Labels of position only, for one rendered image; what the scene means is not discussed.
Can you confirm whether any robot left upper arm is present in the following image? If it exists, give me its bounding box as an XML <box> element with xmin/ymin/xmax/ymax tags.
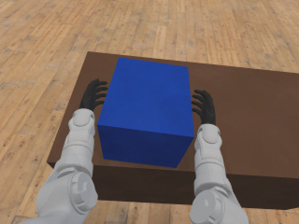
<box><xmin>18</xmin><ymin>171</ymin><xmax>98</xmax><ymax>224</ymax></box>

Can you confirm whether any carton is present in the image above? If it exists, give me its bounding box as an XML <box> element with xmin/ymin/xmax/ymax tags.
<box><xmin>96</xmin><ymin>57</ymin><xmax>194</xmax><ymax>168</ymax></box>

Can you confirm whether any pedestal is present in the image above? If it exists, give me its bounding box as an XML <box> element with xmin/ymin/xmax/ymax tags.
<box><xmin>47</xmin><ymin>51</ymin><xmax>299</xmax><ymax>210</ymax></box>

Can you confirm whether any robot right upper arm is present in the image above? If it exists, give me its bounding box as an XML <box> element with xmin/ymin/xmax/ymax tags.
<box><xmin>189</xmin><ymin>189</ymin><xmax>249</xmax><ymax>224</ymax></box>

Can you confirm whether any left robot hand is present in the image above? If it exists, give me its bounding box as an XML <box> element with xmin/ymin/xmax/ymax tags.
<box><xmin>79</xmin><ymin>78</ymin><xmax>108</xmax><ymax>112</ymax></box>

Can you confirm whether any robot right forearm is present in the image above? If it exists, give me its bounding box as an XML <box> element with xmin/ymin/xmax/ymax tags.
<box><xmin>193</xmin><ymin>123</ymin><xmax>241</xmax><ymax>207</ymax></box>

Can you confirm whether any right robot hand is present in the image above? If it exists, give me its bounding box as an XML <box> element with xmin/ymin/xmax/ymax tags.
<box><xmin>191</xmin><ymin>90</ymin><xmax>216</xmax><ymax>126</ymax></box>

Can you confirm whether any robot left forearm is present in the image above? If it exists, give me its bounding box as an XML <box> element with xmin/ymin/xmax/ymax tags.
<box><xmin>36</xmin><ymin>108</ymin><xmax>95</xmax><ymax>214</ymax></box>

